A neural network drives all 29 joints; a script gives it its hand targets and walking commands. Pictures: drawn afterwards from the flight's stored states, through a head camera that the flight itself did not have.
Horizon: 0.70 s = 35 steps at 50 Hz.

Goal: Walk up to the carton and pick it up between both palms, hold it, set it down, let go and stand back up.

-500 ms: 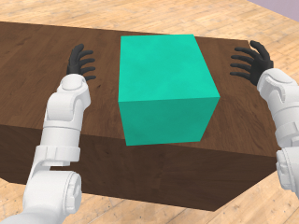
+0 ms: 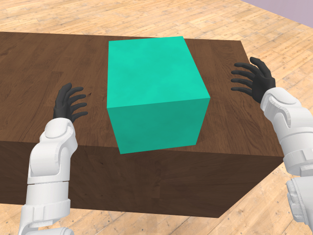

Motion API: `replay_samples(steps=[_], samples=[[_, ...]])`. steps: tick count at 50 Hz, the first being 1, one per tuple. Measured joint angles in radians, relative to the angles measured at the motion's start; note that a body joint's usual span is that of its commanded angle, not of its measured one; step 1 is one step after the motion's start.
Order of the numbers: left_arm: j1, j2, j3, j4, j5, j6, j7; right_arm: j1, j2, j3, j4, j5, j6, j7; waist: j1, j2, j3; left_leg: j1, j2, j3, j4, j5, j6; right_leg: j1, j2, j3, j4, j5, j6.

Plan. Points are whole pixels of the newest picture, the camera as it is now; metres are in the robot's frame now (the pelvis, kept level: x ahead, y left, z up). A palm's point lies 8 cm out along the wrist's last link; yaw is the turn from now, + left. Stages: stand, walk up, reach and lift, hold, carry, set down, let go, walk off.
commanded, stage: set down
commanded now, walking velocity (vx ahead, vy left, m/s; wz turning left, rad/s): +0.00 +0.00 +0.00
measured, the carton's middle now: (152, 93) +0.48 +0.05 +0.09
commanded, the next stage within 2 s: none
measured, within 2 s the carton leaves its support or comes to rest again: neither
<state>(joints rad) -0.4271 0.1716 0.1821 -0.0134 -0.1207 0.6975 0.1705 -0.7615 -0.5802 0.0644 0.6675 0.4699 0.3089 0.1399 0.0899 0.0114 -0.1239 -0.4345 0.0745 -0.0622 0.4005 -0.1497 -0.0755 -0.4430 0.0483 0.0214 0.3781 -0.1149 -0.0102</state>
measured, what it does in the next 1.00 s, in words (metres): stands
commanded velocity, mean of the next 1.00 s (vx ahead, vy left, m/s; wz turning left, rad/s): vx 0.00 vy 0.00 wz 0.00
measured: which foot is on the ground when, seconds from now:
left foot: down 0.00-1.00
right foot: down 0.00-1.00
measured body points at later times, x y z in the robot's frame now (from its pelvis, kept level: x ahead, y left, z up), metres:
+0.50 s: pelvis +0.00 -0.01 +0.00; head +0.00 -0.01 +0.45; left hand +0.28 +0.23 +0.12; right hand +0.36 -0.23 +0.12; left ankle +0.02 +0.17 -0.74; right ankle +0.03 -0.10 -0.74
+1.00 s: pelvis +0.00 -0.01 +0.00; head -0.01 -0.01 +0.45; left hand +0.25 +0.22 +0.09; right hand +0.29 -0.24 +0.09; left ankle +0.02 +0.17 -0.74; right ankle +0.03 -0.10 -0.74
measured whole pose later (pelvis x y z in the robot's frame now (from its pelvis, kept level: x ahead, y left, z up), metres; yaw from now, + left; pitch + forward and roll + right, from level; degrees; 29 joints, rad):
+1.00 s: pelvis +0.00 -0.01 +0.00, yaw -1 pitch +4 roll +0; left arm 0.15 0.17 0.11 -0.29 -0.12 0.54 0.17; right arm 0.01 -0.45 0.00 0.06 0.41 0.25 0.10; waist 0.01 0.00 -0.12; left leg -0.27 0.07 -0.04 0.33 -0.13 -0.08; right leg -0.32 0.04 0.04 0.38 -0.13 -0.02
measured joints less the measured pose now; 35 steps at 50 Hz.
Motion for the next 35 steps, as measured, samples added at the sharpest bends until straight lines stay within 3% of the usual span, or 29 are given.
replay_samples(steps=[6, 14, 23, 35], samples=[[0.120, 0.000, 0.000, -0.152, 0.000, 0.002, -0.001, 0.154, 0.010, -0.016, -0.162, 0.000, -0.005, -0.007, -0.026, 0.000, 0.000, 0.008, 0.000, 0.000, -0.002, 0.001, -0.001, 0.007, 0.000, 0.000, 0.000, 0.000, -0.003], [0.148, 0.000, -0.002, -0.160, 0.000, 0.006, -0.001, 0.231, 0.015, -0.025, -0.256, 0.000, 0.003, -0.013, -0.038, 0.000, 0.000, 0.023, 0.000, 0.001, -0.007, 0.007, -0.001, 0.019, 0.000, 0.001, 0.000, 0.004, -0.003], [0.301, 0.000, -0.036, -0.222, 0.000, 0.004, -0.001, 0.365, 0.040, -0.029, -0.339, 0.003, -0.001, -0.016, -0.045, 0.000, 0.000, 0.084, 0.000, 0.004, -0.031, 0.010, -0.001, 0.068, -0.001, 0.003, 0.000, -0.005, -0.007], [0.502, 0.000, -0.058, -0.298, 0.000, -0.089, -0.004, 0.625, 0.088, -0.052, -0.484, -0.011, -0.039, -0.030, -0.060, 0.000, 0.000, 0.153, 0.000, 0.006, -0.061, 0.015, -0.002, 0.123, -0.001, 0.003, 0.000, -0.015, -0.014]])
